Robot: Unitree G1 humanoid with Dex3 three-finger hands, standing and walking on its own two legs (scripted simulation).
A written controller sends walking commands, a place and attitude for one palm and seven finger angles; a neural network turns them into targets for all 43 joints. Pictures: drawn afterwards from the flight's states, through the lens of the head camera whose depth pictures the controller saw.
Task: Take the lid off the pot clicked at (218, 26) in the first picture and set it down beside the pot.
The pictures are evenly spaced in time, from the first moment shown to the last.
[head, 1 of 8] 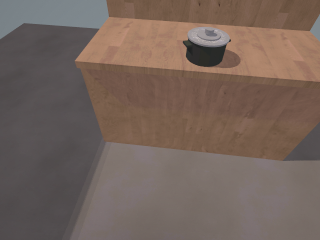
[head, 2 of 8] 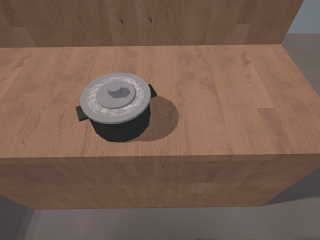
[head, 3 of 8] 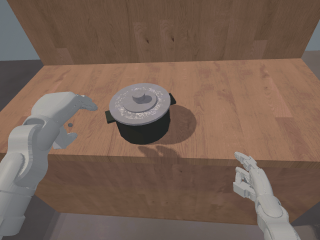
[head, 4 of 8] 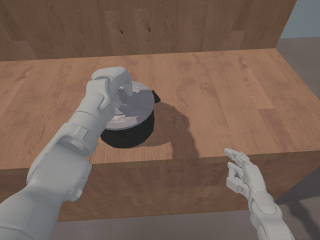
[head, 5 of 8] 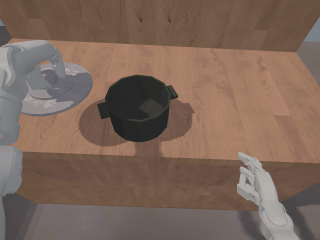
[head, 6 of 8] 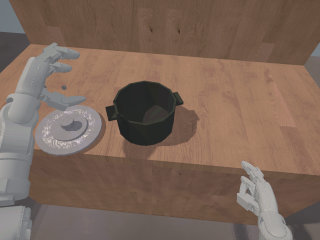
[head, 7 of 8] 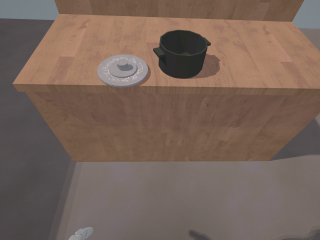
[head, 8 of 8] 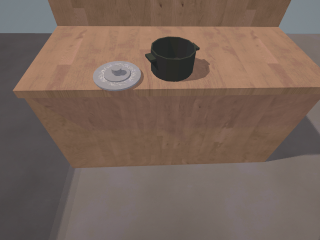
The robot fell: no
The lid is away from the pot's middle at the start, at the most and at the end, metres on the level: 0.00 0.25 0.25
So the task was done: yes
